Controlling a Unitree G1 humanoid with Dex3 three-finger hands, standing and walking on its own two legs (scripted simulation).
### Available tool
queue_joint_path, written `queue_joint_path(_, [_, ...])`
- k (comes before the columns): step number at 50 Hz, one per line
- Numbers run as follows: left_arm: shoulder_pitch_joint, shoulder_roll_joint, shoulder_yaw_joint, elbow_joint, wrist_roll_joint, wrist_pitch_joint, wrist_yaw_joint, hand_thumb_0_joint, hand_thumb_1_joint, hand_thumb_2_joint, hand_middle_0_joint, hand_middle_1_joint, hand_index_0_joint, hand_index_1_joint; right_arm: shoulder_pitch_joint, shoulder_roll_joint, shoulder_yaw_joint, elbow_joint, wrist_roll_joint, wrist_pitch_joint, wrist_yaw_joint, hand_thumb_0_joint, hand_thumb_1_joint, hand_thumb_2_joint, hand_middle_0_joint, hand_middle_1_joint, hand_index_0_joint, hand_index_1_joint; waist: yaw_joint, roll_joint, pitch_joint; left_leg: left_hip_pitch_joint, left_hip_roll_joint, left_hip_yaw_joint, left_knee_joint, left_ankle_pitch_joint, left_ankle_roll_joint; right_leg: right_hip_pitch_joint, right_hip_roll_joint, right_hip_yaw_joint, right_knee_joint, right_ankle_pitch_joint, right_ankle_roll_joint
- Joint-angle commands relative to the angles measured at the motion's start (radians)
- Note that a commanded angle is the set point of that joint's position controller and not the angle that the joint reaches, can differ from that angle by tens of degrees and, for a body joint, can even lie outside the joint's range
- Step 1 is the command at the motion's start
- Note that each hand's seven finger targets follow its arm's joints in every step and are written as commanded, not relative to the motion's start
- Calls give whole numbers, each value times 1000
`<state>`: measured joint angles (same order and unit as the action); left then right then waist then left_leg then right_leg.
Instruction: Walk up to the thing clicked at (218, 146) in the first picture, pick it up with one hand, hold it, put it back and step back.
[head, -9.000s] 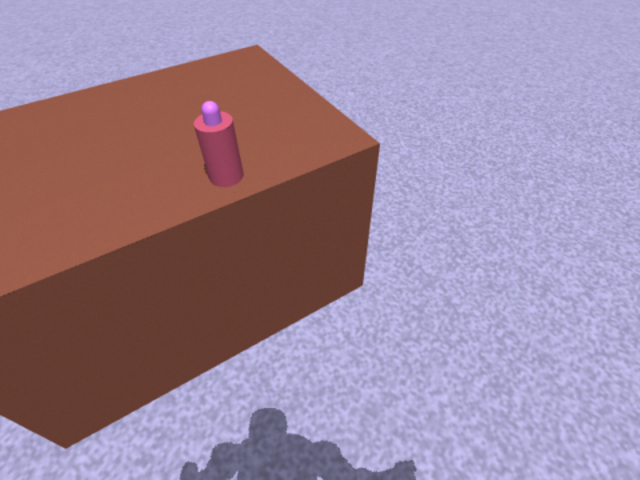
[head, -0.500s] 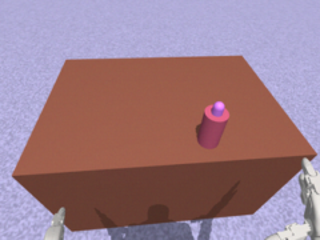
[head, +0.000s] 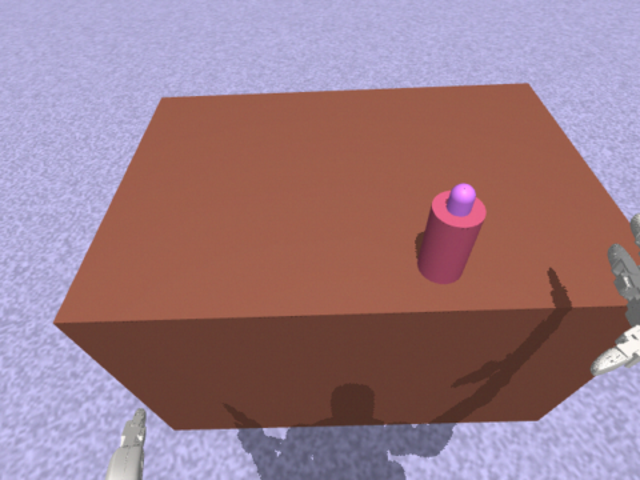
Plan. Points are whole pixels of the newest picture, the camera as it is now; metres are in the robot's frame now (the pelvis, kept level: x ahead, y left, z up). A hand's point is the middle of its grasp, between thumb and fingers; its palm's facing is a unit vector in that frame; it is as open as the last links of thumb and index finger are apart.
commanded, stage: go down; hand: right
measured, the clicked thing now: (451, 230) +0.50 -0.18 -0.01
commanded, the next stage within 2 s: none
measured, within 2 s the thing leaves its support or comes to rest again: neither
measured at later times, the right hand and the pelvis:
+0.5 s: hand (621, 274) +0.35 -0.33 +0.08, palm faces +0.17 +0.99 +0.00, open 17.5 cm; pelvis +0.01 +0.00 -0.01, yaw -1 degrees
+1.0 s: hand (632, 244) +0.39 -0.36 +0.09, palm faces +0.16 +0.99 +0.01, open 17.7 cm; pelvis +0.00 +0.00 -0.03, yaw +0 degrees
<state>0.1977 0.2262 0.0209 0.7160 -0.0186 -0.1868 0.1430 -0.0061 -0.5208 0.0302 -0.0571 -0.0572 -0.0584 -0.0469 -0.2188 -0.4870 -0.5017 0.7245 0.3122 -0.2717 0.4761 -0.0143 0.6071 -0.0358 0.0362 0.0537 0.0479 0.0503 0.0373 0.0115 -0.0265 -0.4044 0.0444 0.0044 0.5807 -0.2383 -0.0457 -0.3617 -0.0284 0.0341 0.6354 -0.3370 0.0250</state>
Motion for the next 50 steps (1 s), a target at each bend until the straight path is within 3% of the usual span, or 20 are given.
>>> queue_joint_path(1, [-102,176,46,-205,-2,-68,23,0,-530,33,-54,-61,-61,-54,-315,-346,-84,-184,23,-94,21,0,611,-49,27,57,38,57,-31,-113,-300,152,-38,40,-26,148,46,37,17,-1,-91,255,-15])
queue_joint_path(3, [-69,147,32,-163,-2,-64,24,0,-537,37,-54,-60,-59,-55,-291,-332,-71,-128,12,-91,16,0,583,-49,33,55,41,55,-39,-127,-267,130,-42,40,-23,130,50,22,15,0,-86,261,-11])
queue_joint_path(4, [-69,144,22,-189,0,-67,23,0,-538,39,-54,-61,-58,-57,-310,-308,-53,-131,10,-91,14,0,585,-45,35,54,42,54,-24,-118,-279,122,-47,41,-22,129,51,25,9,5,-87,276,-8])
queue_joint_path(6, [-35,173,53,-154,4,-64,27,0,-540,39,-55,-59,-57,-56,-348,-350,-70,-177,5,-92,5,0,554,-46,41,52,46,52,-22,-187,-303,97,-52,40,-14,132,56,55,1,7,-82,316,2])
queue_joint_path(7, [-40,145,23,-167,5,-62,24,0,-544,42,-54,-59,-55,-58,-351,-339,-63,-173,1,-90,3,0,556,-44,42,51,45,51,-26,-179,-287,98,-50,40,-16,141,57,50,1,4,-76,331,2])
queue_joint_path(10, [-17,198,78,-144,8,-64,30,0,-544,42,-54,-59,-55,-57,-325,-337,-60,-157,-1,-81,4,0,537,-48,44,51,46,51,-11,-155,-290,96,-49,38,-8,174,53,35,5,-1,-60,343,-3])
queue_joint_path(14, [-27,164,35,-198,4,-67,24,0,-541,42,-55,-60,-56,-58,-378,-346,-59,-157,2,-77,8,0,527,-46,48,50,49,49,-4,-156,-274,69,-56,49,-5,140,52,34,-4,10,-59,333,4])
queue_joint_path(15, [-28,146,21,-209,3,-66,24,0,-545,43,-55,-58,-55,-58,-403,-363,-67,-177,0,-79,7,0,515,-44,51,48,51,48,-2,-147,-314,93,-50,41,-6,162,50,36,4,3,-48,316,-5])
queue_joint_path(18, [-17,190,51,-242,4,-72,31,0,-541,44,-54,-60,-56,-58,-414,-400,-86,-109,4,-73,15,0,538,-45,46,49,48,49,22,-109,-305,92,-42,35,-1,177,42,6,13,-2,-32,276,-17])
queue_joint_path(19, [-12,217,71,-248,2,-71,36,0,-542,44,-53,-58,-54,-57,-447,-445,-112,-129,0,-73,12,0,552,-44,45,50,48,50,20,-102,-301,83,-43,37,1,161,42,6,11,-1,-38,248,-21])
queue_joint_path(23, [-12,137,-5,-246,1,-80,31,0,-541,45,-51,-57,-52,-56,-453,-440,-98,-7,-5,-70,35,0,567,-43,45,51,47,51,20,-95,-248,58,-32,21,6,116,34,-79,22,-7,-24,151,-32])
queue_joint_path(24, [4,152,21,-220,3,-79,30,0,-542,47,-51,-55,-51,-55,-482,-465,-102,-37,-9,-76,43,0,574,-47,43,53,45,53,25,-129,-267,49,-24,9,13,114,36,-75,25,-9,-11,146,-32])
queue_joint_path(27, [2,178,20,-273,7,-85,34,0,-537,45,-49,-55,-49,-54,-528,-528,-116,-7,-15,-73,66,0,594,-34,46,51,47,51,36,-131,-323,45,-26,10,35,148,33,-72,24,-9,18,177,-34])
queue_joint_path(32, [-5,187,8,-326,5,-89,30,0,-545,52,-49,-53,-48,-54,-570,-565,-150,55,-6,-67,86,0,611,-39,40,55,45,55,35,-126,-365,34,-27,11,64,155,35,-99,21,4,49,196,-34])
queue_joint_path(35, [13,180,-6,-353,5,-86,31,0,-550,57,-51,-55,-48,-58,-591,-615,-161,83,-22,-66,91,0,589,-40,46,51,49,51,32,-144,-415,26,-37,21,92,201,39,-80,20,5,74,289,-28])
queue_joint_path(39, [46,197,7,-322,14,-78,28,0,-553,57,-51,-56,-49,-59,-604,-631,-162,118,-35,-59,95,0,600,-45,42,53,46,53,30,-167,-393,-31,-43,26,116,200,43,-97,15,7,97,334,-22])
queue_joint_path(42, [25,199,3,-345,15,-79,21,0,-559,62,-51,-55,-47,-60,-626,-638,-163,130,-42,-57,98,0,609,-48,40,55,45,55,36,-183,-398,-57,-43,27,119,152,47,-113,13,10,102,280,-24])
queue_joint_path(43, [34,225,27,-358,14,-78,22,0,-561,62,-52,-55,-48,-60,-642,-655,-165,111,-49,-57,96,0,611,-50,38,55,44,55,40,-179,-428,-42,-43,25,124,156,48,-106,14,10,102,279,-24])
queue_joint_path(47, [68,215,6,-400,12,-73,23,0,-561,64,-52,-57,-48,-61,-671,-653,-164,133,-49,-46,103,0,590,-51,43,53,47,53,54,-162,-456,-51,-49,32,133,173,45,-80,12,15,114,320,-21])
queue_joint_path(50, [87,199,2,-356,12,-69,19,0,-563,65,-51,-56,-46,-61,-660,-654,-154,178,-56,-38,107,0,593,-49,44,53,48,53,55,-181,-400,-94,-48,32,140,162,47,-107,12,12,125,321,-23])
